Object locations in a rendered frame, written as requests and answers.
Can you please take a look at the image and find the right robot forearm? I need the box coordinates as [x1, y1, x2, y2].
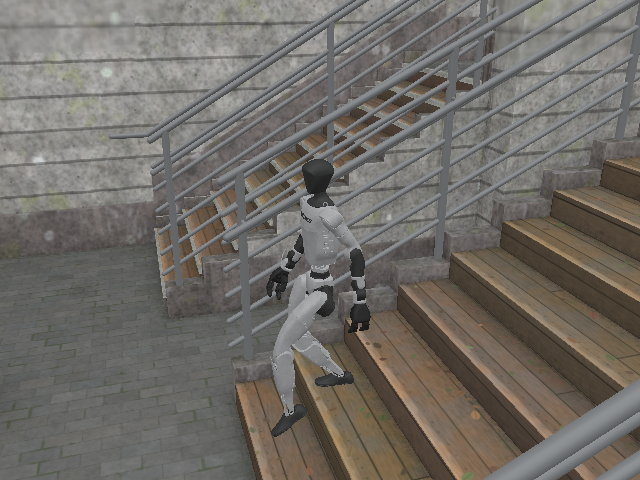
[280, 234, 304, 272]

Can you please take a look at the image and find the left robot hand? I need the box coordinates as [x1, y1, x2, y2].
[348, 303, 371, 333]

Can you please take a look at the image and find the left robot upper arm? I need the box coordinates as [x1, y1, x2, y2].
[319, 207, 363, 262]

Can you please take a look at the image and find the right robot thigh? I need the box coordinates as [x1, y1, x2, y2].
[288, 274, 313, 350]

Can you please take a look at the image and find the right robot upper arm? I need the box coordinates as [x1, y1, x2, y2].
[300, 194, 314, 236]

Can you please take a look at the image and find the right robot hand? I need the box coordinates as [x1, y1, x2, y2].
[266, 267, 289, 300]

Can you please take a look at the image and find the left robot forearm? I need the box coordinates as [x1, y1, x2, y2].
[349, 248, 366, 304]

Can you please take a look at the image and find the right robot shin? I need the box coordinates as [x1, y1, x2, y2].
[292, 336, 344, 377]

